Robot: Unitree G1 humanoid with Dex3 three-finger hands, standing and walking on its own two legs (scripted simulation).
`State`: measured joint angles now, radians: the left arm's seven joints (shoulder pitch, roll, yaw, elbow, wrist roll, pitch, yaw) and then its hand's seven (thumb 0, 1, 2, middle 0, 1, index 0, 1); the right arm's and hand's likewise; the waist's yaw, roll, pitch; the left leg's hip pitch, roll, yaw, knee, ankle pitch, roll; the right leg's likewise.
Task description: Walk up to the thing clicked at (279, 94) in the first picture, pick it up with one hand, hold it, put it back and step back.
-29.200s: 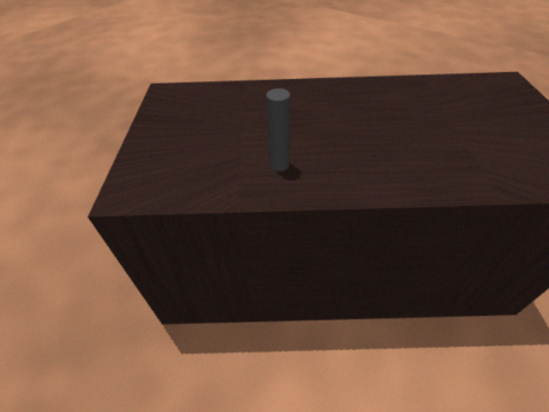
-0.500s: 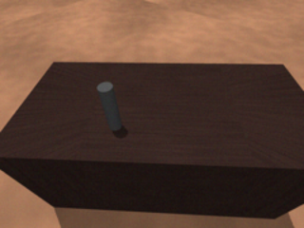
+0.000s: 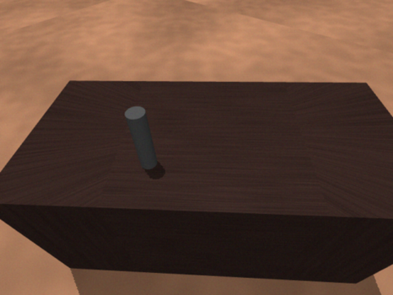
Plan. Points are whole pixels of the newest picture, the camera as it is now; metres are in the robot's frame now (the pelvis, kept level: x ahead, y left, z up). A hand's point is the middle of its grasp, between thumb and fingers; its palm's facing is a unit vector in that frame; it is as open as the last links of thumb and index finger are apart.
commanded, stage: step back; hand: left
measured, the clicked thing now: (142, 140) +0.54 +0.20 -0.03
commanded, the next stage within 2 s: none
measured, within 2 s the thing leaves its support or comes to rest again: neither
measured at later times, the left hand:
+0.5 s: hand out of the picture +0.06 +0.32 -0.18, palm faces -0.02 -0.94 -0.35, open 7.4 cm
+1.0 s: hand out of the picture -0.07 +0.33 -0.16, palm faces -0.02 -0.92 -0.40, open 7.4 cm
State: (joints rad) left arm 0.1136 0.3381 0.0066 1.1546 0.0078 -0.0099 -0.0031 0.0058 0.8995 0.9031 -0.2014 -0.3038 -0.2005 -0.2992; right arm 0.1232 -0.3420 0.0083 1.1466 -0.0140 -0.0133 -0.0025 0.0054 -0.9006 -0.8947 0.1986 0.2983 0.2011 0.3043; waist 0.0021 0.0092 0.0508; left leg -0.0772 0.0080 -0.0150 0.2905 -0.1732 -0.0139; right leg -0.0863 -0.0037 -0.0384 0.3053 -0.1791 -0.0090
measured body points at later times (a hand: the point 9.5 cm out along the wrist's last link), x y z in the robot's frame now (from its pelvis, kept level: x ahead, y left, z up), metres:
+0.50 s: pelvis -0.08 +0.06 -0.02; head +0.00 +0.09 +0.42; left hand +0.06 +0.37 -0.15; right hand -0.02 -0.26 -0.13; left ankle -0.07 +0.16 -0.75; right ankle -0.11 -0.08 -0.66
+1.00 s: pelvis -0.19 +0.07 -0.03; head -0.13 +0.06 +0.42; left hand -0.07 +0.38 -0.13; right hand -0.10 -0.26 -0.15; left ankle -0.22 +0.19 -0.73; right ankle -0.15 -0.07 -0.75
